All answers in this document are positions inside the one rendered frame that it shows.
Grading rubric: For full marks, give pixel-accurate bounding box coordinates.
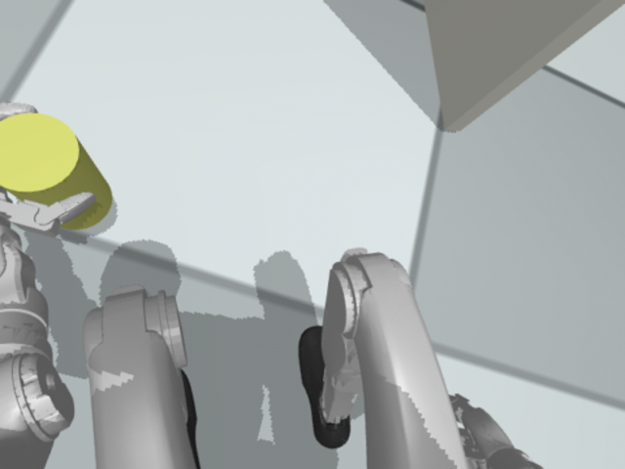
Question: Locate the left robot foot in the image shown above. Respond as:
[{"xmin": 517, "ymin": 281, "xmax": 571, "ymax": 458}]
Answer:
[{"xmin": 181, "ymin": 370, "xmax": 200, "ymax": 469}]

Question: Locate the right robot arm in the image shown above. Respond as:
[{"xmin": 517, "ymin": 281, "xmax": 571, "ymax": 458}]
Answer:
[{"xmin": 486, "ymin": 448, "xmax": 544, "ymax": 469}]

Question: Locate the can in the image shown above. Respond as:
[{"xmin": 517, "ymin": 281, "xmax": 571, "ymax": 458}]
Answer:
[{"xmin": 0, "ymin": 112, "xmax": 112, "ymax": 230}]

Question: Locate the left robot arm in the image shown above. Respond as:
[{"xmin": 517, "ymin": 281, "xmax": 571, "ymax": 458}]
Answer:
[{"xmin": 0, "ymin": 224, "xmax": 74, "ymax": 469}]

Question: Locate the left robot hand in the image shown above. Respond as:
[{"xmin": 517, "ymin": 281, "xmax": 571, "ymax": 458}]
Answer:
[{"xmin": 0, "ymin": 103, "xmax": 96, "ymax": 237}]

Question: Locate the right robot foot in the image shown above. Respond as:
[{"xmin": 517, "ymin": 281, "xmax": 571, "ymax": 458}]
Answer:
[{"xmin": 299, "ymin": 326, "xmax": 351, "ymax": 448}]

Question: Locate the right robot hand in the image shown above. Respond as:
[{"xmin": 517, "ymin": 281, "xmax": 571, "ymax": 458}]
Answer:
[{"xmin": 449, "ymin": 394, "xmax": 514, "ymax": 469}]

